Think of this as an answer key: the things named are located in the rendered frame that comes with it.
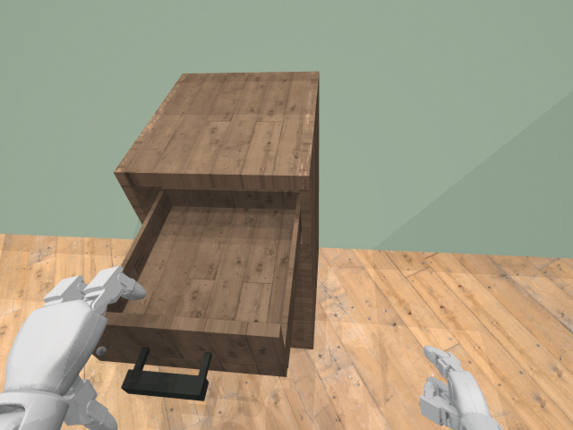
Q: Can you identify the drawer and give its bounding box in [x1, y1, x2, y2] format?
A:
[92, 187, 302, 377]

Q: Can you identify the left robot hand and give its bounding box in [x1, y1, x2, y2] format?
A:
[4, 266, 147, 430]

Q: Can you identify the cabinet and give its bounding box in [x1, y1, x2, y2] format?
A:
[114, 72, 320, 349]

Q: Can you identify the handle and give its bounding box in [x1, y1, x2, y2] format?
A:
[121, 347, 212, 401]

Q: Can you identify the right robot hand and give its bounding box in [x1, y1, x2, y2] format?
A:
[419, 346, 492, 430]

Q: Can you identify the left robot forearm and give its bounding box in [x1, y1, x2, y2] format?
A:
[0, 389, 70, 430]

